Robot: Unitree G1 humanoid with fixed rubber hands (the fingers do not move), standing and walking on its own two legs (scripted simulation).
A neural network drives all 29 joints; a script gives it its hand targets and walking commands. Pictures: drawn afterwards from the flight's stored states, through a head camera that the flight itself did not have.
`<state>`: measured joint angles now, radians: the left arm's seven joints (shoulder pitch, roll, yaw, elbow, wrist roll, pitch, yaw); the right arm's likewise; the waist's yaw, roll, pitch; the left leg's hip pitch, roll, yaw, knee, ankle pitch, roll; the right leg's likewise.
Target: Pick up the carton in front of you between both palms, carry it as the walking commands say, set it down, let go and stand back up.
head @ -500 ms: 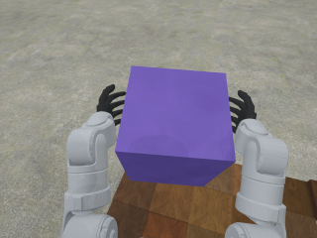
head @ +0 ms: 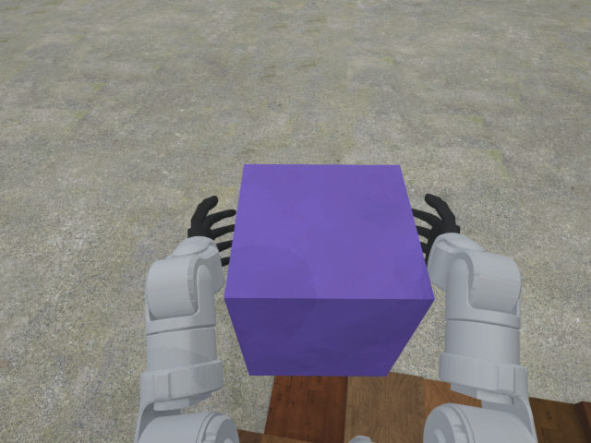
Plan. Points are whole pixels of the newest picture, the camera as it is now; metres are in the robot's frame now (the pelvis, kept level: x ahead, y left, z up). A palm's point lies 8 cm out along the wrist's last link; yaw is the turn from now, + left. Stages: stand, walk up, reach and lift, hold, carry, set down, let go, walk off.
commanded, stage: carry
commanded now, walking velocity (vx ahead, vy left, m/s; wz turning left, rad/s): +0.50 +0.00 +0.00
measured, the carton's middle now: (319, 277) +0.35 +0.00 +0.02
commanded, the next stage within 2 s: none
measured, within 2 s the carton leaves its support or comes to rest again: neither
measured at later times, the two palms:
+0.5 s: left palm (212, 103) +0.67 +0.21 +0.10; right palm (377, 110) +0.66 -0.09 +0.10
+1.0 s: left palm (230, 50) +0.97 +0.23 +0.05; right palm (350, 48) +1.00 -0.07 +0.05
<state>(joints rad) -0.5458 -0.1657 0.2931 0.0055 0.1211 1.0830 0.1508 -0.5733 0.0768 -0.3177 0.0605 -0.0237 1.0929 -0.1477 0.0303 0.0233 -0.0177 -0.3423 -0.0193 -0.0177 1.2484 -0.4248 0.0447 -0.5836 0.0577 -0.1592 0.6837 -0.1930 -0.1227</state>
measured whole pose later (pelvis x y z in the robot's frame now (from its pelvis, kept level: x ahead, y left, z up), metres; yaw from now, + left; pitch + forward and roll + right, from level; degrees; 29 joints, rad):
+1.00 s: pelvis +0.66 +0.05 -0.04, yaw +2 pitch +3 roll +0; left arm -0.42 -0.13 0.23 -0.01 0.04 1.01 0.16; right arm -0.44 0.10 -0.26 0.00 -0.03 1.03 -0.15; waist 0.05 0.01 -0.03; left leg -0.41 -0.02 0.01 1.29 -0.45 0.01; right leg -0.43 0.04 -0.14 0.55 -0.19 -0.11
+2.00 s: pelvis +1.31 +0.08 -0.01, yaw +2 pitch +4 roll +1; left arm 0.05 -0.13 0.05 -0.47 0.04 1.18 0.14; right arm 0.03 0.13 -0.05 -0.46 -0.06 1.20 -0.12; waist 0.03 0.01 -0.14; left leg -0.54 0.10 0.08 0.92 -0.26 -0.01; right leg -0.20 -0.02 -0.21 0.32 -0.20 -0.06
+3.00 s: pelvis +1.89 +0.11 -0.02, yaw +2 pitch +3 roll -1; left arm 0.01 -0.13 0.05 -0.54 0.03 1.16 0.13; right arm -0.01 0.13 -0.05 -0.54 -0.06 1.20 -0.13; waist 0.01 0.05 -0.05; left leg -0.31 0.08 0.12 0.48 -0.26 -0.03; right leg -0.30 -0.04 -0.24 0.39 -0.14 -0.05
